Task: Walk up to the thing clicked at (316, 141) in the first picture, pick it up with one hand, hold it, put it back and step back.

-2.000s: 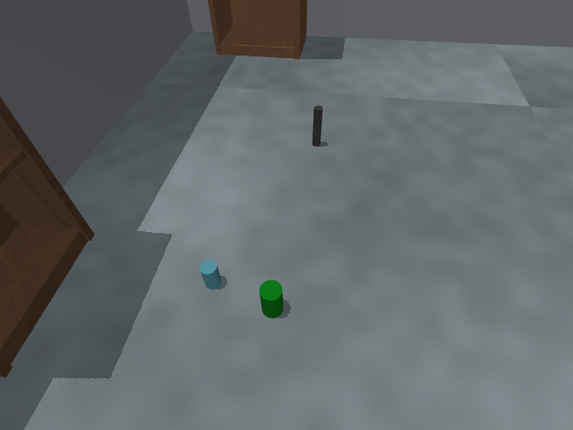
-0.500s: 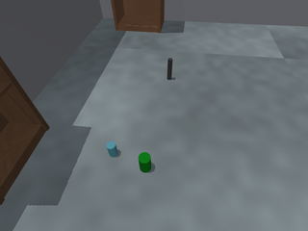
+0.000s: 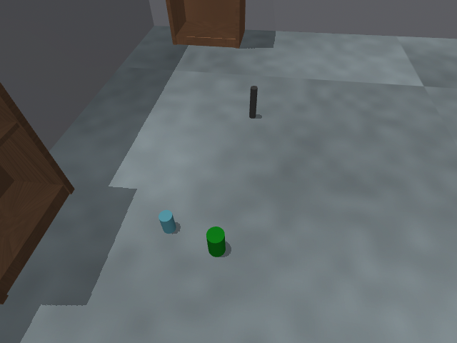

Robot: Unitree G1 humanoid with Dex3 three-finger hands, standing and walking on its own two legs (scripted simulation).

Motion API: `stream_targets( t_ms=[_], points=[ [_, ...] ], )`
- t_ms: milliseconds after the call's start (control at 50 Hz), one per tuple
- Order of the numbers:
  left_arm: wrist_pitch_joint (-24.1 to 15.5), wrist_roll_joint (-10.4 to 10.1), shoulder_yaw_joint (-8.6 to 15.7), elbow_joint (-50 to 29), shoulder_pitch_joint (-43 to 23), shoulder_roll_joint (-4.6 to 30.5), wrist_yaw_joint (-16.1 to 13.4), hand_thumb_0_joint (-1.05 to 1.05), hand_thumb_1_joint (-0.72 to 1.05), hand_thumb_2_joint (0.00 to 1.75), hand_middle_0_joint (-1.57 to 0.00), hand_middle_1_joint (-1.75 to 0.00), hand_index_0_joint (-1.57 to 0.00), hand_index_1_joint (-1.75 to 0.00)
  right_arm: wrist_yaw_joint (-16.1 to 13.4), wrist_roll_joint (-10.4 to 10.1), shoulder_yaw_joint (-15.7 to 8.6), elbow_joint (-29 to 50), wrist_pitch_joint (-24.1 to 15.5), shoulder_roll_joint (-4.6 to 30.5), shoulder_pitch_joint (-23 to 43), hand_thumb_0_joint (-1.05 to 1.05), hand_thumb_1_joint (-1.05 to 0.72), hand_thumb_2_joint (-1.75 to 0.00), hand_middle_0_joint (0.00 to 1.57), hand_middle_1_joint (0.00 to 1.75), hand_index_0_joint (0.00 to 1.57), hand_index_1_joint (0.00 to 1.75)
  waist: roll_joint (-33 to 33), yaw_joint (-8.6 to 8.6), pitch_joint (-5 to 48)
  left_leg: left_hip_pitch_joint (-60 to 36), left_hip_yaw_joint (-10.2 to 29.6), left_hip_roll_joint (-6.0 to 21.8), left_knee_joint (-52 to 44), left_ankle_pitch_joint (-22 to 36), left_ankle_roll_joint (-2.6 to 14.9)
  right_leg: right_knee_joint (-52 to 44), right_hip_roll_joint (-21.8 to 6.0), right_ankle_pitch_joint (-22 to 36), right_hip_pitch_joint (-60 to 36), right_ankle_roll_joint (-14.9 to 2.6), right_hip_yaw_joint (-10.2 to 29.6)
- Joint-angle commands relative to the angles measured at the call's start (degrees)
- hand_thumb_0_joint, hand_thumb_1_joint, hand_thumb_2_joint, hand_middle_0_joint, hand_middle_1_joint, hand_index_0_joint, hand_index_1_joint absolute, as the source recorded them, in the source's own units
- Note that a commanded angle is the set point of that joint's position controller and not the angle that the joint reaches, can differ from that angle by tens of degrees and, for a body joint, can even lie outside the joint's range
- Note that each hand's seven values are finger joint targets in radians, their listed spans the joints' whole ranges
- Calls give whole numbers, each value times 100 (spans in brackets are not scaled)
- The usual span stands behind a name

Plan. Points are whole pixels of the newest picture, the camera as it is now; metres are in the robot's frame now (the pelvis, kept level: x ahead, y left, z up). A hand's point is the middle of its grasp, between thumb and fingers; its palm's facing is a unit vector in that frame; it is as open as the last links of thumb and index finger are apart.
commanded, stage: stand
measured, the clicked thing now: (253, 102) +1.68 -0.14 -0.66
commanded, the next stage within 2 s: walk up in 0.42 s
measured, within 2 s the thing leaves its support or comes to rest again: neither
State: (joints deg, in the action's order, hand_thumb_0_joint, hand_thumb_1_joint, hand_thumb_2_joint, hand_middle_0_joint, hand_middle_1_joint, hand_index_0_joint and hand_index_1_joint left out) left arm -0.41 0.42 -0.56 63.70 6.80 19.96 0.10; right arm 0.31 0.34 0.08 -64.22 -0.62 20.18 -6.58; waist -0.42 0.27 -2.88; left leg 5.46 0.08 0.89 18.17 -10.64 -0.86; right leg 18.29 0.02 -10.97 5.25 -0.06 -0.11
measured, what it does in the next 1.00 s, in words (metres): lifts its right foot, turning right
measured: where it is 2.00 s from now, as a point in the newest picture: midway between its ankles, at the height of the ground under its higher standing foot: outside the picture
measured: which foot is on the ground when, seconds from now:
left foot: down 0.00-1.00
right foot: down 0.00-0.68, up 0.70-1.00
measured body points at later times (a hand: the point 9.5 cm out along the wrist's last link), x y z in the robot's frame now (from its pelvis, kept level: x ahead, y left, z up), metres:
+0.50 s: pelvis -0.01 +0.01 -0.01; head +0.01 +0.00 +0.44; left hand +0.07 +0.31 -0.13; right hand +0.08 -0.31 -0.13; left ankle -0.01 +0.13 -0.74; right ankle -0.01 -0.12 -0.75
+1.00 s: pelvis -0.02 +0.09 -0.01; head +0.03 +0.08 +0.44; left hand +0.22 +0.33 -0.13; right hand -0.13 -0.23 -0.10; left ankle +0.02 +0.15 -0.75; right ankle -0.09 -0.06 -0.70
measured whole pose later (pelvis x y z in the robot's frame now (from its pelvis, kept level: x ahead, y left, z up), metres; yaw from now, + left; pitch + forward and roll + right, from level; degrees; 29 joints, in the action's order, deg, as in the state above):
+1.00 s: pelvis -0.02 +0.09 -0.01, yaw -30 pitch -2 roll -2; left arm 3.6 1.2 3.6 46.3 14.4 25.8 2.2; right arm 1.7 1.5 -4.9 -44.6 -0.5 22.3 -15.8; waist 0.6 -2.2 -7.1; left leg 10.6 -8.7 2.9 27.3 -15.3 2.9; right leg 47.8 0.1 -21.9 21.8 0.6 3.7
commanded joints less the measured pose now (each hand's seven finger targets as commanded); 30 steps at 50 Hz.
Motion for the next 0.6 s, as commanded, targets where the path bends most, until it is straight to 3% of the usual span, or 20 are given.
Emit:
stream_targets(
  t_ms=[0, 180, 380, 400, 440, 460, 480, 500, 520, 560, 580],
  points=[
    [-144, 5, 253, -320, -184, 1214, -80, 0, 90, 90, -20, -30, -20, -30, -97, 8, -234, 335, -103, 1215, 170, 0, -90, -90, 20, 30, 20, 30, 47, -20, 377, -138, 495, 686, -216, 1005, 195, -259, -742, 1051, 22, -136, 507],
    [-142, 20, 263, -315, -166, 1215, -75, 0, 90, 90, -20, -30, -20, -30, -85, 21, -241, 348, -94, 1203, 176, 0, -90, -90, 20, 30, 20, 30, 15, -20, 367, -47, 501, 658, -270, 784, 188, -306, -739, 849, -9, -143, 509],
    [-138, 19, 263, -330, -165, 1218, -71, 0, 90, 90, -20, -30, -20, -30, -94, 14, -233, 355, -111, 1194, 185, 0, -90, -90, 20, 30, 20, 30, 22, -16, 408, -125, 504, 677, -257, 1042, 187, -249, -733, 1025, -19, -142, 478],
    [-19, 133, 475, -806, 157, 1642, -68, 0, 90, 90, -20, -30, -20, -30, -41, 68, -702, 810, -48, 1861, 521, 0, -90, -90, 20, 30, 20, 30, 19, -74, 63, -265, -289, 294, 882, 269, 178, 84, -740, 1753, 947, -396, 1411],
    [-37, 185, 611, -1033, 304, 1862, -98, 0, 90, 90, -20, -30, -20, -30, 5, 20, -663, 1107, 31, 1437, 480, 0, -90, -90, 20, 30, 20, 30, 760, 24, 167, 786, -97, -89, 1602, -699, 121, 99, -1180, 1931, 517, -915, 2371],
    [-52, 211, 700, -1168, 484, 1964, -120, 0, 90, 90, -20, -30, -20, -30, 29, 23, -645, 1241, 63, 1320, 575, 0, -90, -90, 20, 30, 20, 30, 1320, 178, 215, 1502, 115, -403, 2310, -1985, 88, -25, -1502, 2254, 108, -1305, 3085],
    [-63, 255, 744, -1322, 582, 1984, -141, 0, 90, 90, -20, -30, -20, -30, 38, 60, -667, 1332, 102, 1272, 471, 0, -90, -90, 20, 30, 20, 30, 1396, 150, 295, 1800, 563, -299, 2858, -2340, 89, -63, -1753, 2055, 39, -1588, 3480],
    [-76, 252, 720, -1482, 584, 1817, -155, 0, 90, 90, -20, -30, -20, -30, 47, 51, -704, 1394, 110, 1301, 439, 0, -90, -90, 20, 30, 20, 30, 1267, 109, 433, 1910, 772, -183, 2990, -2261, 97, 80, -1598, 2034, -153, -1622, 3341],
    [-85, 248, 696, -1632, 500, 1711, -163, 0, 90, 90, -20, -30, -20, -30, 56, 51, -735, 1434, 106, 1332, 367, 0, -90, -90, 20, 30, 20, 30, 1147, 7, 522, 1844, 826, -89, 3032, -2037, 121, 252, -1372, 2140, -29, -1482, 3106],
    [-49, 247, 684, -1856, 503, 1558, -160, 0, 90, 90, -20, -30, -20, -30, 60, 79, -764, 1575, 110, 1280, 242, 0, -90, -90, 20, 30, 20, 30, 1019, -38, 661, 1586, 497, -212, 2507, -1727, 95, 413, -958, 2057, 183, -1175, 2846],
    [-29, 240, 689, -1944, 552, 1558, -139, 0, 90, 90, -20, -30, -20, -30, 62, 99, -769, 1636, 119, 1239, 174, 0, -90, -90, 20, 30, 20, 30, 986, -41, 721, 1386, 378, -315, 2200, -1719, 82, 512, -875, 2169, 274, -1123, 2845]
  ],
)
